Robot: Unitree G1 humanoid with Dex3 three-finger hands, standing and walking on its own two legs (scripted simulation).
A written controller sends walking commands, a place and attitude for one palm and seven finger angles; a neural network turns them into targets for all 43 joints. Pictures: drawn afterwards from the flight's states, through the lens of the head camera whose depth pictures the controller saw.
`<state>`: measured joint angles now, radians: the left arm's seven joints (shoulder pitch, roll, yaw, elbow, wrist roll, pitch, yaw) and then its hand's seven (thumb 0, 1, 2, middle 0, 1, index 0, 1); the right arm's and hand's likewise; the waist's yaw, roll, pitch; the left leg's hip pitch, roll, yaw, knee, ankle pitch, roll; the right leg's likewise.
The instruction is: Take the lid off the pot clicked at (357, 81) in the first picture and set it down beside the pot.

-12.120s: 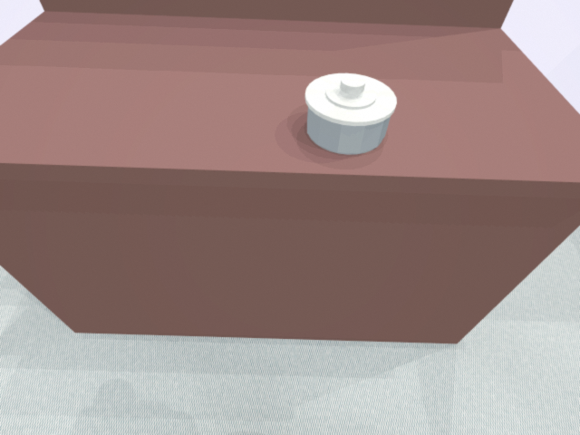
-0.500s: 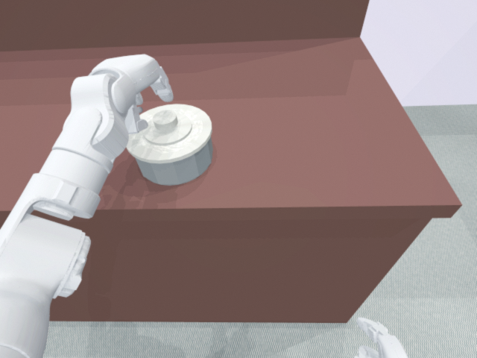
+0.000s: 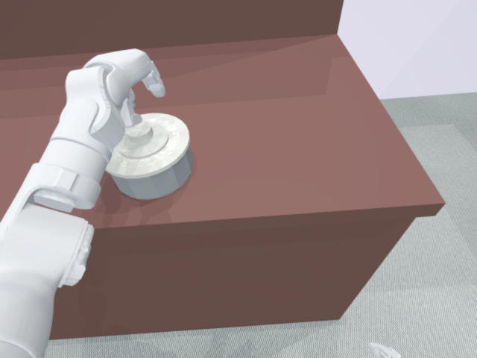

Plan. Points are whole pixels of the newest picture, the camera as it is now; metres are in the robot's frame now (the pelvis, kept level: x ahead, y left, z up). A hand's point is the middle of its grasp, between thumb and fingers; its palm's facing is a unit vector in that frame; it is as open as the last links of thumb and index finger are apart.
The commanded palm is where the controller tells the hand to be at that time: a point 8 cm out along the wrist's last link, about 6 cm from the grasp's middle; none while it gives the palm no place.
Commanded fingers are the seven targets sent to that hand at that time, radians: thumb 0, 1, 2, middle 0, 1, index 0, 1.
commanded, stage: move the open hand above the knob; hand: left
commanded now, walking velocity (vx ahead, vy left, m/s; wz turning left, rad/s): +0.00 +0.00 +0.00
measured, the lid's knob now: (139, 131) +0.46 +0.18 +0.15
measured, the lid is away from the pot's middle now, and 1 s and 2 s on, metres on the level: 0.00 0.00 0.00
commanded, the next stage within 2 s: lower the open fingers around the knob in 0.42 s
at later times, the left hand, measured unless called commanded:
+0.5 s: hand (122, 110) +0.44 +0.18 +0.22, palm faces -0.24 -0.09 -0.97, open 10.0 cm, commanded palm +0.42 +0.18 +0.28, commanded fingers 0.00 -0.36 1.63 -0.87 -0.08 -0.87 -0.08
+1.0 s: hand (130, 128) +0.43 +0.18 +0.18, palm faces -0.31 -0.14 -0.94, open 10.0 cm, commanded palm +0.41 +0.19 +0.25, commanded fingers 0.00 -0.36 1.63 -0.87 -0.08 -0.87 -0.08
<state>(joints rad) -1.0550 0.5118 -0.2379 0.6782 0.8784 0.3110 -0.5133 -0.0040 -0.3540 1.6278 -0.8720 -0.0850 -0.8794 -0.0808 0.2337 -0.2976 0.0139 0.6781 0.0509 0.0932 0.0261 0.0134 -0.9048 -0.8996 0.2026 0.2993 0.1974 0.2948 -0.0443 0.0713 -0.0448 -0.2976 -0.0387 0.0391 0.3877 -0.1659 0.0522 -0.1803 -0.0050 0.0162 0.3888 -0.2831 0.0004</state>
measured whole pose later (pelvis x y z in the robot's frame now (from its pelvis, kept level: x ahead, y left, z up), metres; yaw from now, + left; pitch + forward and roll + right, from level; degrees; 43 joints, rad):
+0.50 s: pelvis -0.01 -0.01 +0.00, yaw +2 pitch +4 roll +0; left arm -1.10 0.50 -0.30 0.69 0.87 0.33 -0.53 0.00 -0.36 1.63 -0.87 -0.09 -0.88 -0.08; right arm 0.13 -0.28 0.04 0.67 0.06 0.11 0.01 0.01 -0.90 -0.90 0.20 0.30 0.20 0.29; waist -0.02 0.06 -0.04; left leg -0.31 -0.04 0.01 0.41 -0.16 0.04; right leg -0.19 -0.01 -0.02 0.42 -0.30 -0.01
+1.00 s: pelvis -0.01 +0.00 +0.00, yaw +1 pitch +3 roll +0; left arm -1.02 0.48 -0.28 0.71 0.84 0.36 -0.53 0.00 -0.35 1.63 -0.87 -0.09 -0.88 -0.08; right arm 0.21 -0.28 0.03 0.68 0.05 0.10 0.01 0.01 -0.90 -0.90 0.20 0.30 0.20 0.29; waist -0.04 0.06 -0.04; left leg -0.31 -0.04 0.03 0.43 -0.17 0.06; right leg -0.19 -0.01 0.00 0.43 -0.30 0.00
